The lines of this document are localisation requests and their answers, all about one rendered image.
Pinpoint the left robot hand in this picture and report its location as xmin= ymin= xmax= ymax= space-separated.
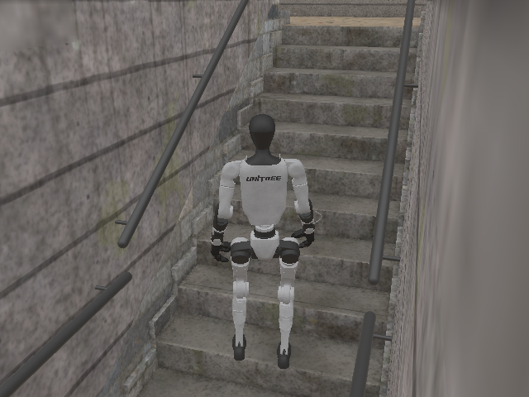
xmin=211 ymin=242 xmax=231 ymax=262

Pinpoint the left robot thigh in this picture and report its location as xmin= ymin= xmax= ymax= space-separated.
xmin=231 ymin=237 xmax=251 ymax=299

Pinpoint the robot left forearm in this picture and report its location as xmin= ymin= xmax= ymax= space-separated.
xmin=211 ymin=204 xmax=228 ymax=246

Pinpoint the robot right forearm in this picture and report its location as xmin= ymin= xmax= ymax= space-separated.
xmin=299 ymin=199 xmax=315 ymax=234

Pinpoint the humanoid robot head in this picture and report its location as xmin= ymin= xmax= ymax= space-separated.
xmin=245 ymin=114 xmax=281 ymax=165

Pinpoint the robot left upper arm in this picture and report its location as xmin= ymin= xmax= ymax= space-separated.
xmin=217 ymin=160 xmax=241 ymax=219

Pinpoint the robot right upper arm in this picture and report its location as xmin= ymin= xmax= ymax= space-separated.
xmin=285 ymin=159 xmax=311 ymax=214

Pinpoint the right robot hand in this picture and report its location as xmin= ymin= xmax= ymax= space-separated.
xmin=291 ymin=229 xmax=315 ymax=248

